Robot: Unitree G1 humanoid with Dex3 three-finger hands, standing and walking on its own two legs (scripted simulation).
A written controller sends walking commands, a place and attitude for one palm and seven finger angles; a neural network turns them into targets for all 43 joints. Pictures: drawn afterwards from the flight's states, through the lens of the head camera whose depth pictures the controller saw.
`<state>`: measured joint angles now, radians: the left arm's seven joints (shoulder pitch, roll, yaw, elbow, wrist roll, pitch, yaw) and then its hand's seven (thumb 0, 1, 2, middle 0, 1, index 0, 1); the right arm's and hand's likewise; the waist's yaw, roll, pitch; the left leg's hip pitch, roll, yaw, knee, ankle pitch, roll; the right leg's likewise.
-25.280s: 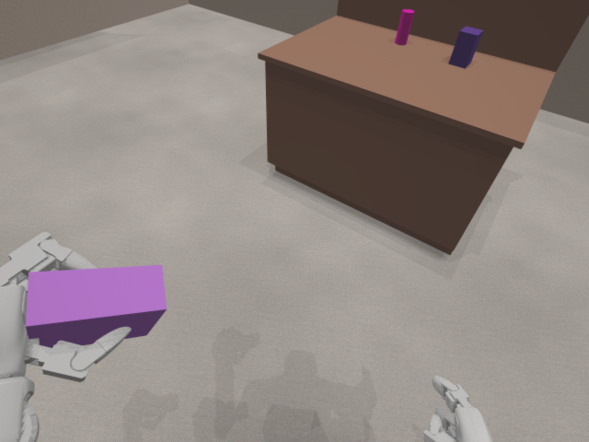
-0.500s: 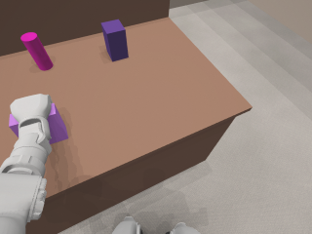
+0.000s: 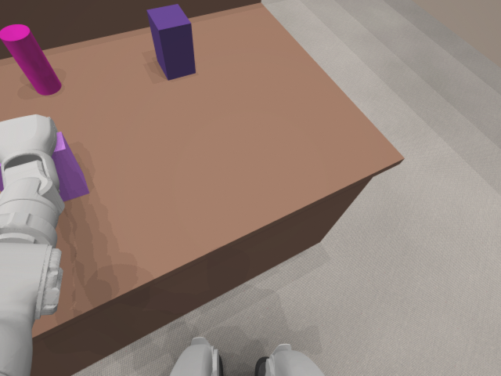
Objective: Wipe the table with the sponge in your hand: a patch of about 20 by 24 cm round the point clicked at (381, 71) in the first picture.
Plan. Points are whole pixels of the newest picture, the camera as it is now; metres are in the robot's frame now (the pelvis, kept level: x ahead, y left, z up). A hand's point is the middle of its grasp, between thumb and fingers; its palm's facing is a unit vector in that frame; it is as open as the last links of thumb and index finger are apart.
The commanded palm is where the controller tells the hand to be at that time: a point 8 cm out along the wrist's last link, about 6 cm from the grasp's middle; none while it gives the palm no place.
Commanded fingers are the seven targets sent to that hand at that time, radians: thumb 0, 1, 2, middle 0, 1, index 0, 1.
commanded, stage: wipe forward along the first lane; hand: left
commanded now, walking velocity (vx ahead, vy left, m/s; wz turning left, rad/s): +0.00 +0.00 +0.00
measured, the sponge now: (45, 181) +0.44 +0.34 -0.02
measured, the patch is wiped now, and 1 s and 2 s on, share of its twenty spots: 0.40 0.50 0.60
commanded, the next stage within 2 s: slide across to the middle lane in 0.10 s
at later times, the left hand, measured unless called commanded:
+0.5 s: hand (39, 145) +0.49 +0.35 +0.02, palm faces -0.18 +0.01 -0.98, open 9.4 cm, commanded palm +0.50 +0.29 +0.07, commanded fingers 0.00 0.10 1.30 -1.20 -1.60 -1.20 -1.60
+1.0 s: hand (78, 137) +0.51 +0.29 +0.02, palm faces -0.16 +0.00 -0.99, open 9.4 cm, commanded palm +0.50 +0.25 +0.06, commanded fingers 0.00 0.10 1.30 -1.20 -1.60 -1.20 -1.60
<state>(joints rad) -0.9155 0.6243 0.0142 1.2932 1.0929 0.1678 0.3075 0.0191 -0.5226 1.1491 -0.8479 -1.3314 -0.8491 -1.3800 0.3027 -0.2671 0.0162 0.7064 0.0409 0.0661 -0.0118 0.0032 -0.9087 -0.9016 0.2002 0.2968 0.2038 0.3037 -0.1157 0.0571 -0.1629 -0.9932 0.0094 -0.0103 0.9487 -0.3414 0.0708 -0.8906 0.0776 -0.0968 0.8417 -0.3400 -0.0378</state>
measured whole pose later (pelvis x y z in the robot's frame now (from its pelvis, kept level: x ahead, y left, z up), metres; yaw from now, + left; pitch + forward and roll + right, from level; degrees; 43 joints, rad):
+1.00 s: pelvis +0.05 +0.01 +0.02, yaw +0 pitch +21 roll -5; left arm -0.91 0.46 -0.07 1.25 1.03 0.31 0.36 0.01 -0.49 1.13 -0.81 -1.37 -0.81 -1.42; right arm 0.27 -0.24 -0.02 0.76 0.02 0.12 0.04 0.00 -0.91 -0.90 0.20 0.30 0.20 0.30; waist -0.11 0.06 -0.16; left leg -0.83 0.00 0.00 0.82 -0.36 0.08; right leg -0.72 0.07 -0.07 0.69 -0.34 -0.02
